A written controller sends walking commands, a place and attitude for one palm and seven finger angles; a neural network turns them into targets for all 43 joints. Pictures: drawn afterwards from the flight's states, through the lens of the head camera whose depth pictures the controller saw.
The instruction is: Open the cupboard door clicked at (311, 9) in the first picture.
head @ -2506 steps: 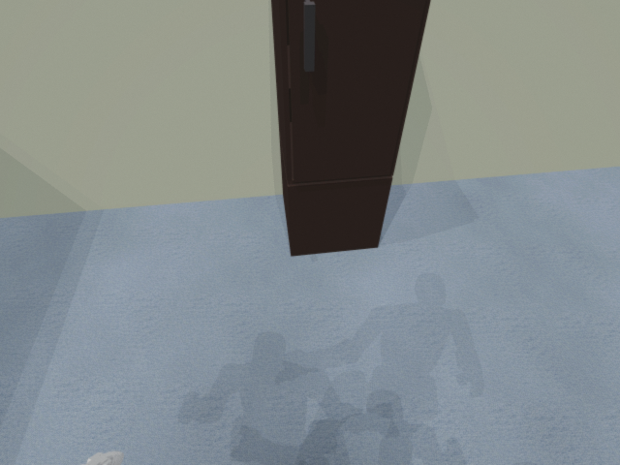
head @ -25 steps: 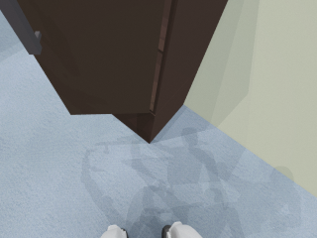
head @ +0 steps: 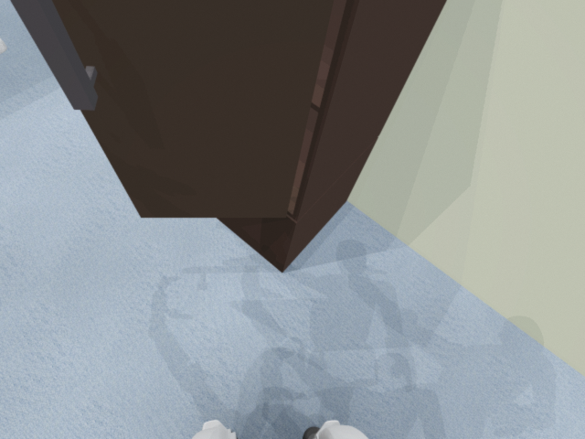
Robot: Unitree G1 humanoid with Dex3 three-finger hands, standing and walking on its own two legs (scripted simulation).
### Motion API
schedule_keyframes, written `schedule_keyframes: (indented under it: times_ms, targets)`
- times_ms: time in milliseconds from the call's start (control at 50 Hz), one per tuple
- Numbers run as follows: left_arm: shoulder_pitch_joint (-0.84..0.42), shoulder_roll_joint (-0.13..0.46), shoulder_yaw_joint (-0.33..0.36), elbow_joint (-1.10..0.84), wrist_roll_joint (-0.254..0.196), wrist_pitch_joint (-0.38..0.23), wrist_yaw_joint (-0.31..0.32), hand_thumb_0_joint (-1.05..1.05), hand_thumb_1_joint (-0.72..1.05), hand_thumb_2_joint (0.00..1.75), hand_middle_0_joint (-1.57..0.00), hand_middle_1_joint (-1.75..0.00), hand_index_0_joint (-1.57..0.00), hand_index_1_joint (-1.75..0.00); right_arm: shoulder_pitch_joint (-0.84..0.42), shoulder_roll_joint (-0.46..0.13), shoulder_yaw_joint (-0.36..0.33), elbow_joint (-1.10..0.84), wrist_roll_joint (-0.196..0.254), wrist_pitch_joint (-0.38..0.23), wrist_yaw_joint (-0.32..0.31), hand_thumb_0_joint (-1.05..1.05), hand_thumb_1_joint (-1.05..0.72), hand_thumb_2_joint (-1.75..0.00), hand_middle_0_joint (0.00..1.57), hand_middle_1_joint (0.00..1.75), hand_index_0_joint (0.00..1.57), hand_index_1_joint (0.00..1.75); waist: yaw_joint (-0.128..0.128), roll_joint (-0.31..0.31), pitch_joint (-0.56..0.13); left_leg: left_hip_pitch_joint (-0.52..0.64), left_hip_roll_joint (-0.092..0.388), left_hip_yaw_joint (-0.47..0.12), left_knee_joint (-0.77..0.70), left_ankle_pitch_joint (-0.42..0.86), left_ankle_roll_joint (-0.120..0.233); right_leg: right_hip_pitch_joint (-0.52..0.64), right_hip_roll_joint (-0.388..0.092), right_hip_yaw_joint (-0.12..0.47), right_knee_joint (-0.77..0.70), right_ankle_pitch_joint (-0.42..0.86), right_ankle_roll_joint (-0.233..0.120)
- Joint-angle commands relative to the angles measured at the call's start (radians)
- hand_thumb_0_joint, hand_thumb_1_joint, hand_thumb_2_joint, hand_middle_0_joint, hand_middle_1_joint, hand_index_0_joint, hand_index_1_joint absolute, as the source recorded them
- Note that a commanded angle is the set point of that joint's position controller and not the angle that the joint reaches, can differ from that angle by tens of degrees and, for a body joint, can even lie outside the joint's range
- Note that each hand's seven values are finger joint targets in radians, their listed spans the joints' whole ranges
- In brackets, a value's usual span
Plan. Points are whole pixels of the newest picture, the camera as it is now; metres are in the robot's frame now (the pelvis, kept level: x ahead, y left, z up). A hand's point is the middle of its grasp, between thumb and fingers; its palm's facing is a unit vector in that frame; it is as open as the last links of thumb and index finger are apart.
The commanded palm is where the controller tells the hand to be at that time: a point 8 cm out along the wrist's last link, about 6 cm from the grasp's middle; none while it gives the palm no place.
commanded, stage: move the hooked fingers beside the handle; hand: left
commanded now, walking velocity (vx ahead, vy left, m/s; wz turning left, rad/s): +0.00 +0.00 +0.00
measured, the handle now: (62, 37) +0.56 +0.23 +0.16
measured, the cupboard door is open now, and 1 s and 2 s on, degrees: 43 43 43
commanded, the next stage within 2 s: slide the fingers in behind the handle in 1.16 s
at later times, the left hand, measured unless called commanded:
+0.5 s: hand out of the picture +0.49 +0.29 +0.18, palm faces +0.01 -1.00 +0.00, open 14.0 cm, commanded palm +0.50 +0.34 +0.16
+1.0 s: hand out of the picture +0.51 +0.30 +0.17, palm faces -0.01 -1.00 +0.00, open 14.0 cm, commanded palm +0.50 +0.33 +0.16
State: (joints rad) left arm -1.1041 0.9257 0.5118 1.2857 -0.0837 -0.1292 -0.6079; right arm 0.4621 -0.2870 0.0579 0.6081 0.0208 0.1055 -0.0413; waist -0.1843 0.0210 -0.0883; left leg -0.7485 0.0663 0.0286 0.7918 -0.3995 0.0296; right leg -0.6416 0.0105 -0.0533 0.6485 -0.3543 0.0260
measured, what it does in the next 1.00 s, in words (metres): stands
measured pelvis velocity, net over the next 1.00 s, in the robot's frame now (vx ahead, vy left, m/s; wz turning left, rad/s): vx -0.01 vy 0.00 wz -0.01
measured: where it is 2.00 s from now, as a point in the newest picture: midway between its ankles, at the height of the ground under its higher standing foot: outside the picture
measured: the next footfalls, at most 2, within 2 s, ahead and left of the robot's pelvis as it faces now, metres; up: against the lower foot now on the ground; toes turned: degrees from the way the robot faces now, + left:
none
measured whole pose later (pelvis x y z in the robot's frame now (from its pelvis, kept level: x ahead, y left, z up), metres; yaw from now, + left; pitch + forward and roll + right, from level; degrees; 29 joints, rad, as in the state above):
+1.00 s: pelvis -0.01 +0.00 -0.01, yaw -1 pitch +22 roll -5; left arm -1.17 0.98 0.52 1.34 -0.05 -0.15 -0.59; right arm 0.49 -0.29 0.07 0.61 0.02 0.09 -0.05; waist -0.22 0.03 -0.08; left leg -0.81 0.08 0.02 0.83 -0.40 0.03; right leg -0.70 0.02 -0.05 0.68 -0.35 0.03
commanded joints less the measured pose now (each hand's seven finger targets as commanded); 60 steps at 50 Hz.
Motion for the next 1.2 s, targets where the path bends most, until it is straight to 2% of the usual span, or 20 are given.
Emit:
schedule_keyframes:
  times_ms: [0,40,80,120,240,340,360,380,440,660,680,760,820,860,900,1000,1040,1100,1140,1180]
  targets:
    - [-0.428,0.223,-0.002,-0.245,-0.034,-0.067,0.018,0.0,-0.5,0.3,-0.3,-1.2,-0.3,-1.2,0.188,-0.218,-0.085,-0.022,-0.006,-0.017,-0.02,0.0,-0.9,-0.9,0.2,0.3,0.2,0.3,-0.004,0.271,-0.454,0.623,-0.006,-0.113,-0.013,0.792,-0.029,-0.043,0.064,-0.025,-0.018,0.408,-0.036]
    - [-0.429,0.203,-0.01,-0.222,-0.039,-0.07,0.027,0.0,-0.5,0.3,-0.3,-1.2,-0.3,-1.2,0.177,-0.218,-0.085,-0.021,-0.004,-0.021,-0.021,0.0,-0.9,-0.9,0.2,0.3,0.2,0.3,-0.014,0.213,-0.425,0.585,-0.008,-0.104,-0.018,0.718,-0.017,-0.032,0.063,-0.021,-0.025,0.397,-0.032]
    - [-0.459,0.262,0.028,-0.219,-0.034,-0.079,0.038,0.0,-0.5,0.3,-0.3,-1.2,-0.3,-1.2,0.171,-0.222,-0.08,-0.02,-0.003,-0.023,-0.026,0.0,-0.9,-0.9,0.2,0.3,0.2,0.3,-0.01,0.225,-0.434,0.557,-0.016,-0.097,-0.017,0.696,-0.013,-0.003,0.056,-0.012,-0.017,0.425,-0.034]
    - [-0.453,0.229,-0.004,-0.194,-0.023,-0.079,0.045,0.0,-0.5,0.3,-0.3,-1.2,-0.3,-1.2,0.163,-0.218,-0.078,-0.025,-0.002,-0.027,-0.024,0.0,-0.9,-0.9,0.2,0.3,0.2,0.3,-0.019,0.201,-0.41,0.534,-0.019,-0.094,-0.019,0.655,-0.009,-0.004,0.056,-0.014,-0.016,0.416,-0.032]
    - [-0.446,0.313,0.044,-0.172,-0.008,-0.101,0.052,0.0,-0.5,0.3,-0.3,-1.2,-0.3,-1.2,0.15,-0.221,-0.07,-0.041,0.005,-0.028,-0.03,0.0,-0.9,-0.9,0.2,0.3,0.2,0.3,-0.002,0.191,-0.446,0.48,-0.032,-0.077,-0.012,0.586,0.001,0.057,0.051,0.001,-0.006,0.436,-0.028]
    - [-0.46,0.331,0.018,-0.107,0.003,-0.089,0.034,0.0,-0.5,0.3,-0.3,-1.2,-0.3,-1.2,0.145,-0.226,-0.06,-0.039,0.014,-0.025,-0.042,0.0,-0.9,-0.9,0.2,0.3,0.2,0.3,-0.026,0.144,-0.372,0.385,-0.038,-0.065,-0.017,0.466,0.016,0.055,0.048,0.01,-0.016,0.396,-0.02]
    - [-0.467,0.303,0.0,-0.111,-0.006,-0.091,0.029,0.0,-0.5,0.3,-0.3,-1.2,-0.3,-1.2,0.145,-0.225,-0.058,-0.04,0.016,-0.028,-0.046,0.0,-0.9,-0.9,0.2,0.3,0.2,0.3,-0.031,0.147,-0.38,0.387,-0.04,-0.06,-0.019,0.456,0.017,0.053,0.049,0.01,-0.014,0.391,-0.022]
    - [-0.472,0.351,0.024,-0.098,-0.002,-0.089,0.027,0.0,-0.5,0.3,-0.3,-1.2,-0.3,-1.2,0.148,-0.231,-0.055,-0.037,0.016,-0.028,-0.049,0.0,-0.9,-0.9,0.2,0.3,0.2,0.3,-0.029,0.142,-0.388,0.369,-0.038,-0.06,-0.012,0.435,0.02,0.057,0.047,0.016,-0.017,0.38,-0.018]
    - [-0.493,0.35,0.001,-0.072,0.001,-0.087,0.014,0.0,-0.5,0.3,-0.3,-1.2,-0.3,-1.2,0.154,-0.232,-0.049,-0.03,0.019,-0.034,-0.056,0.0,-0.9,-0.9,0.2,0.3,0.2,0.3,-0.044,0.15,-0.376,0.332,-0.035,-0.055,-0.005,0.39,0.022,0.045,0.047,0.02,-0.018,0.348,-0.015]
    - [-0.538,0.389,0.013,-0.096,0.017,-0.091,0.015,0.0,-0.5,0.3,-0.3,-1.2,-0.3,-1.2,0.192,-0.231,-0.043,-0.014,0.007,-0.031,-0.059,0.0,-0.9,-0.9,0.2,0.3,0.2,0.3,-0.047,0.241,-0.43,0.377,-0.023,-0.071,0.018,0.447,0.015,-0.016,0.059,0.003,0.005,0.326,-0.024]
    - [-0.541,0.428,0.036,-0.101,0.025,-0.093,0.019,0.0,-0.5,0.3,-0.3,-1.2,-0.3,-1.2,0.198,-0.235,-0.043,-0.011,0.006,-0.029,-0.059,0.0,-0.9,-0.9,0.2,0.3,0.2,0.3,-0.042,0.242,-0.446,0.387,-0.019,-0.078,0.02,0.456,0.013,-0.016,0.057,0.002,0.005,0.323,-0.022]
    - [-0.516,0.433,0.061,-0.144,0.029,-0.099,0.023,0.0,-0.5,0.3,-0.3,-1.2,-0.3,-1.2,0.212,-0.231,-0.05,-0.019,-0.001,-0.025,-0.049,0.0,-0.9,-0.9,0.2,0.3,0.2,0.3,-0.023,0.297,-0.5,0.458,-0.018,-0.086,0.025,0.556,0.002,-0.028,0.065,-0.008,0.019,0.358,-0.032]
    - [-0.493,0.382,0.033,-0.122,0.026,-0.082,0.018,0.0,-0.5,0.3,-0.3,-1.2,-0.3,-1.2,0.212,-0.23,-0.056,-0.019,0.0,-0.022,-0.044,0.0,-0.9,-0.9,0.2,0.3,0.2,0.3,-0.032,0.264,-0.452,0.467,-0.013,-0.096,0.016,0.561,-0.002,-0.059,0.066,-0.015,0.006,0.345,-0.027]
    - [-0.504,0.351,0.025,-0.175,0.014,-0.084,0.019,0.0,-0.5,0.3,-0.3,-1.2,-0.3,-1.2,0.222,-0.228,-0.062,-0.018,-0.004,-0.024,-0.04,0.0,-0.9,-0.9,0.2,0.3,0.2,0.3,-0.026,0.315,-0.48,0.532,-0.008,-0.106,0.015,0.642,-0.011,-0.079,0.07,-0.023,0.009,0.35,-0.033]
    - [-0.473,0.367,0.055,-0.158,0.009,-0.077,0.02,0.0,-0.5,0.3,-0.3,-1.2,-0.3,-1.2,0.226,-0.23,-0.066,-0.018,-0.006,-0.022,-0.036,0.0,-0.9,-0.9,0.2,0.3,0.2,0.3,-0.023,0.264,-0.484,0.54,-0.003,-0.112,0.016,0.668,-0.015,-0.069,0.071,-0.025,0.005,0.364,-0.029]
    - [-0.446,0.302,0.03,-0.189,-0.003,-0.068,0.028,0.0,-0.5,0.3,-0.3,-1.2,-0.3,-1.2,0.221,-0.225,-0.074,-0.022,-0.008,-0.024,-0.024,0.0,-0.9,-0.9,0.2,0.3,0.2,0.3,-0.015,0.273,-0.462,0.565,-0.001,-0.115,0.005,0.703,-0.023,-0.08,0.071,-0.029,-0.003,0.359,-0.031]
    - [-0.421,0.304,0.038,-0.156,-0.009,-0.062,0.033,0.0,-0.5,0.3,-0.3,-1.2,-0.3,-1.2,0.212,-0.227,-0.072,-0.029,-0.005,-0.024,-0.022,0.0,-0.9,-0.9,0.2,0.3,0.2,0.3,-0.019,0.202,-0.428,0.504,-0.008,-0.101,-0.002,0.63,-0.011,-0.052,0.072,-0.026,-0.007,0.366,-0.028]
    - [-0.452,0.295,0.013,-0.158,0.007,-0.073,0.043,0.0,-0.5,0.3,-0.3,-1.2,-0.3,-1.2,0.2,-0.225,-0.067,-0.031,-0.004,-0.025,-0.024,0.0,-0.9,-0.9,0.2,0.3,0.2,0.3,-0.023,0.245,-0.39,0.489,-0.013,-0.101,-0.005,0.597,-0.013,-0.071,0.066,-0.023,-0.005,0.345,-0.031]
    - [-0.463,0.301,0.024,-0.182,0.002,-0.088,0.05,0.0,-0.5,0.3,-0.3,-1.2,-0.3,-1.2,0.205,-0.225,-0.071,-0.029,-0.006,-0.027,-0.025,0.0,-0.9,-0.9,0.2,0.3,0.2,0.3,-0.024,0.23,-0.428,0.512,-0.01,-0.106,-0.002,0.625,-0.014,-0.05,0.067,-0.022,-0.002,0.362,-0.031]
    - [-0.492,0.294,0.029,-0.238,-0.01,-0.108,0.046,0.0,-0.5,0.3,-0.3,-1.2,-0.3,-1.2,0.202,-0.223,-0.075,-0.026,-0.008,-0.027,-0.025,0.0,-0.9,-0.9,0.2,0.3,0.2,0.3,-0.021,0.284,-0.498,0.587,-0.006,-0.112,0.009,0.712,-0.025,-0.052,0.067,-0.02,0.003,0.387,-0.032]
